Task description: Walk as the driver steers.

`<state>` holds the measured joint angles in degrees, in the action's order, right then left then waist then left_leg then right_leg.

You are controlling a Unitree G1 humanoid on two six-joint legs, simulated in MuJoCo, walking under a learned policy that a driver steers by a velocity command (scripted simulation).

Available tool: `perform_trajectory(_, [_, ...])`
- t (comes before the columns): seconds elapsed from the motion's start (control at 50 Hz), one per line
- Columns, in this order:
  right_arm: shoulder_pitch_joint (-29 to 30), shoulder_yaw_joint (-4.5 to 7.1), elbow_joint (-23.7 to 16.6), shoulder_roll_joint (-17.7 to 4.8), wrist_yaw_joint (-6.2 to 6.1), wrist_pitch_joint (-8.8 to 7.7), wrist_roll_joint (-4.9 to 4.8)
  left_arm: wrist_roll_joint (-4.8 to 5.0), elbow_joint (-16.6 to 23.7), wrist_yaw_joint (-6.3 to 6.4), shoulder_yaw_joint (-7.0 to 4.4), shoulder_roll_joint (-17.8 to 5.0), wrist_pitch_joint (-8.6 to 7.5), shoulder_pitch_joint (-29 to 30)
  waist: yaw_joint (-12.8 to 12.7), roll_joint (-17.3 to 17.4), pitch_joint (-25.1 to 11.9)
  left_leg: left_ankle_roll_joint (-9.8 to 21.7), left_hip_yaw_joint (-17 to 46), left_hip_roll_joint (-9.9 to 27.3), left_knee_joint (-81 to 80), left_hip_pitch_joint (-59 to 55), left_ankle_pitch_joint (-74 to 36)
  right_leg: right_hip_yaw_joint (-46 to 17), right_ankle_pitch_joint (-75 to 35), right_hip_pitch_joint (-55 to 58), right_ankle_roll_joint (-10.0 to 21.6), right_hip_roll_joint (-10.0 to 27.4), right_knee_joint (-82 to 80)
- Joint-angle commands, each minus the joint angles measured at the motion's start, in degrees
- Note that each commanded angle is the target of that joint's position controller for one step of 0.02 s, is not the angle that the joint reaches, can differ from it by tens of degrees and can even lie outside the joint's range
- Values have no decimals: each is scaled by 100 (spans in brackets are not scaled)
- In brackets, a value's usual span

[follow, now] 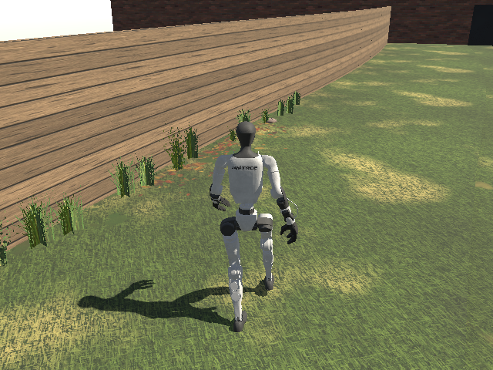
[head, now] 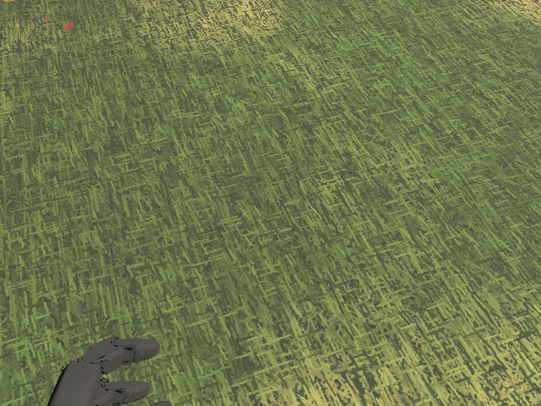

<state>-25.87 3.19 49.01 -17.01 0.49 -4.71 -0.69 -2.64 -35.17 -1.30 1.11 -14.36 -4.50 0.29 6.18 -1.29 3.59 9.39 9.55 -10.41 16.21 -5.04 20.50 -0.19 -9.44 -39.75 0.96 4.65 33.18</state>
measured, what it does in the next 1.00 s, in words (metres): walks ahead, turning right: right foot, then left foot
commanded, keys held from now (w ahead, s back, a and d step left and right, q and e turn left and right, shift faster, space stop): e+shift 0.48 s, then w+e+shift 0.52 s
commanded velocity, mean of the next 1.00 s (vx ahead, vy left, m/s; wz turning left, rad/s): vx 0.44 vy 0.00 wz -0.74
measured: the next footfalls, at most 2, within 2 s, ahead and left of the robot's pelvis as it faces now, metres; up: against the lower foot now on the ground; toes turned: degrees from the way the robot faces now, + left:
right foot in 0.08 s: +0.30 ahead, -0.11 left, +0.00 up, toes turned +0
left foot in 0.66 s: +0.38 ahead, +0.04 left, +0.00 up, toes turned -37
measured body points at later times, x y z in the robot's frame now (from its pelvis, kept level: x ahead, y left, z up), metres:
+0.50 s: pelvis +0.22 -0.05 +0.01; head +0.25 -0.08 +0.46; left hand +0.34 +0.23 -0.10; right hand +0.34 -0.34 -0.09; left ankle +0.35 +0.10 -0.67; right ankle +0.26 -0.11 -0.73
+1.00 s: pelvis +0.38 -0.09 +0.01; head +0.41 -0.08 +0.46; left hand +0.72 -0.06 -0.09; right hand +0.16 -0.29 -0.09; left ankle +0.35 +0.07 -0.73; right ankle +0.35 -0.28 -0.63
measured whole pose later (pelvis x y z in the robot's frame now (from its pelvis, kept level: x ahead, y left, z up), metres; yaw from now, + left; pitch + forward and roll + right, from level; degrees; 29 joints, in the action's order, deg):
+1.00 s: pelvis +0.38 -0.09 +0.01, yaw -47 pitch +2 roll +0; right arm -27.3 2.1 46.3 -17.9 -0.1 -5.2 1.9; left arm -1.9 -38.1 -6.0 -4.0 -20.5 2.4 -7.1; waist 5.1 -4.1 -2.4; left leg 0.7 -9.6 -0.3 12.7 -5.1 20.0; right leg -3.1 3.8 -46.1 0.8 2.5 66.2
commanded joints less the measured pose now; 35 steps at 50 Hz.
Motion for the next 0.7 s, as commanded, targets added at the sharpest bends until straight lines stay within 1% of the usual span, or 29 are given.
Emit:
perform_trajectory(0.02, [-258, 180, -58, -894, -109, -105, 130, 21, 27, 57, -166, -577, -111, -371, -245, 615, -376, -314, 181, 1241, 457, 354, -6207, 540, -95, 1876, 359, -769, -480])
perform_trajectory(0.04, [-8, 216, -88, -1020, -159, -81, 195, 55, -273, 76, -255, -783, -160, -1208, -695, 727, -686, -415, 57, 1295, 1233, 148, -6590, 419, 106, 2438, 439, -856, -510])
perform_trajectory(0.06, [407, 240, -148, -1094, -185, -48, 209, 95, -670, 93, -309, -867, -215, -2292, -1335, 697, -959, -518, -286, 1162, 2398, 197, -6371, 298, -387, 3179, 501, -729, -980])
perform_trajectory(0.08, [467, 194, -254, -839, -206, -40, 199, 94, -948, 112, -381, -1149, -240, -3018, -1539, 242, -1328, -625, -631, 752, 4086, 866, -4321, -269, -2087, 4149, 611, -76, -673])
perform_trajectory(0.1, [-943, 46, -229, -34, -203, 46, -65, -16, -965, 35, -485, -1514, -203, -2927, -666, -1584, -2258, -1103, -830, -38, 6813, 3183, 1492, -2701, -5765, 6385, 1959, 1796, 407])
perform_trajectory(0.12, [-923, 23, -238, -505, -229, 50, 99, 237, -764, -36, -577, -1351, -92, -2738, -808, -701, -3101, -1000, -422, 121, 7186, 3565, 965, -3603, -5539, 6557, 2172, 1729, -199])
perform_trajectory(0.14, [-134, 19, -409, -631, -223, 63, 163, 319, -565, -3, -593, -1191, -18, -2056, -748, -281, -2392, -1000, -339, 467, 7041, 3779, 333, -3024, -4244, 5727, 2052, 1401, -583])
perform_trajectory(0.16, [462, -14, -557, -658, -193, 73, 285, 342, -568, 12, -527, -883, 55, -1793, -745, 203, -1671, -972, -442, 657, 6594, 3861, 161, -2551, -3235, 4864, 1805, 1003, -870])
perform_trajectory(0.18, [891, -26, -711, -628, -158, 143, 349, 357, -646, 49, -510, -812, 100, -1858, -734, 361, -1228, -1006, -477, 746, 6278, 3899, 176, -2327, -2849, 4254, 1664, 717, -1114])
perform_trajectory(0.2, [942, -45, -833, -558, -132, 264, 410, 379, -782, 83, -499, -769, 134, -2036, -608, 312, -951, -1047, -487, 810, 5913, 3706, 127, -2234, -2962, 3720, 1528, 518, -1233])
perform_trajectory(0.22, [858, -86, -880, -451, -129, 377, 385, 341, -833, 77, -515, -811, 167, -2065, -477, 210, -946, -1092, -469, 854, 5632, 3565, 156, -2190, -2833, 3446, 1484, 447, -1290])
perform_trajectory(0.24, [800, -124, -898, -373, -146, 458, 379, 306, -828, 53, -555, -907, 188, -2041, -406, 164, -961, -1144, -484, 872, 5390, 3432, 231, -2161, -2704, 3159, 1435, 361, -1326])
perform_trajectory(0.28, [882, -159, -972, -329, -175, 549, 378, 234, -745, 34, -628, -1085, 240, -1939, -337, 53, -1055, -1203, -538, 869, 5024, 3312, 181, -2145, -2432, 2723, 1308, 179, -1333])
perform_trajectory(0.3, [1024, -163, -1036, -353, -191, 585, 365, 223, -708, 48, -663, -1152, 287, -1916, -344, -17, -1062, -1221, -538, 873, 4852, 3318, 44, -2169, -2037, 2535, 1207, 91, -1360])
perform_trajectory(0.36, [1573, -141, -1210, -469, -228, 705, 320, 259, -604, 111, -747, -1242, 460, -1946, -505, -241, -986, -1257, -427, 874, 4476, 3512, -384, -2560, 31, 2308, 762, -140, -1549])
perform_trajectory(0.4, [1895, -132, -1279, -506, -232, 737, 296, 289, -570, 149, -793, -1268, 560, -2025, -663, -411, -845, -1269, -275, 859, 4213, 3788, -532, -2940, 1439, 2493, 592, -233, -1709])
perform_trajectory(0.44, [2154, -134, -1311, -523, -237, 701, 261, 285, -576, 176, -837, -1275, 635, -2143, -831, -534, -683, -1258, -153, 829, 3861, 4031, -547, -3253, 2200, 2829, 563, -260, -1779])
perform_trajectory(0.48, [2354, -148, -1334, -516, -249, 623, 224, 261, -591, 191, -879, -1292, 679, -2244, -967, -605, -581, -1211, -78, 764, 3478, 4113, -476, -3466, 2294, 3157, 598, -268, -1714])
perform_trajectory(0.5, [2383, -166, -1330, -512, -226, 563, 238, 254, -588, 177, -893, -1288, 685, -2285, -1018, -581, -715, -1193, -63, 748, 3284, 3957, -423, -3590, 3126, 3224, 688, -315, -1791])
perform_trajectory(0.52, [2428, -180, -1330, -500, -197, 504, 253, 221, -555, 146, -903, -1309, 686, -2218, -1033, -667, -693, -1174, -82, 709, 3057, 3803, -299, -3736, 3942, 3152, 816, -349, -1881])
perform_trajectory(0.54, [2463, -187, -1327, -505, -169, 445, 254, 177, -513, 103, -914, -1335, 680, -2123, -1041, -772, -618, -1156, -111, 654, 2793, 3607, -128, -3887, 4491, 3007, 904, -358, -1938])
perform_trajectory(0.56, [2470, -188, -1320, -515, -151, 389, 229, 135, -469, 59, -923, -1350, 670, -2007, -1020, -831, -534, -1142, -137, 594, 2508, 3330, 59, -4005, 4790, 2795, 950, -361, -1944])
perform_trajectory(0.58, [2381, -181, -1296, -526, -153, 336, 177, 100, -417, 19, -927, -1344, 659, -1834, -934, -843, -455, -1121, -150, 548, 2178, 2913, 216, -4065, 4872, 2481, 944, -384, -1889])
perform_trajectory(0.6, [2132, -170, -1229, -527, -180, 288, 101, 76, -330, -15, -920, -1307, 654, -1524, -735, -804, -386, -1077, -158, 528, 1724, 2234, 262, -4049, 4805, 1976, 843, -456, -1799])
perform_trajectory(0.62, [1702, -145, -1109, -541, -236, 244, 20, 72, -215, -37, -905, -1251, 656, -1114, -400, -678, -316, -1008, -237, 554, 1065, 1281, 10, -3875, 4724, 1275, 639, -624, -1655])
perform_trajectory(0.64, [1198, -75, -980, -692, -322, 203, -7, 89, -168, -31, -870, -1118, 631, -915, -59, -356, -275, -937, -341, 729, 312, 233, -350, -3410, 4851, 499, 303, -1017, -1196])
perform_trajectory(0.66, [948, 47, -969, -1139, -405, 161, 16, 190, -228, 14, -786, -722, 565, -1300, -146, 754, -569, -823, 661, 1848, -148, -546, 684, -2351, 4923, -129, 73, -1529, 517])
perform_trajectory(0.68, [1271, 109, -1212, -1588, -415, 179, 205, 274, 19, 26, -651, -444, 483, -1341, -364, 1333, -769, -384, 2742, 3327, -715, -458, 2186, -1432, 4261, -751, -47, -1743, 1924])
perform_trajectory(0.7, [1598, 162, -1182, -1515, -391, 191, 296, 144, 138, -20, -704, -992, 450, -862, -459, 740, -336, -151, 2991, 3349, -859, 214, 2585, -1190, 3236, -1190, -63, -1077, 2485])
Velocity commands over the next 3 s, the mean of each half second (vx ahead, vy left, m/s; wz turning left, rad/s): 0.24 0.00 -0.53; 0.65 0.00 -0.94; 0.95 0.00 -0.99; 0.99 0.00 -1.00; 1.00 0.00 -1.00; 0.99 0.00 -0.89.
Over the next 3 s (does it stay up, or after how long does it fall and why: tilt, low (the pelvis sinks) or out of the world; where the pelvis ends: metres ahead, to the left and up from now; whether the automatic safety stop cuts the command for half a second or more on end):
stays up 0.19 -1.67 -0.10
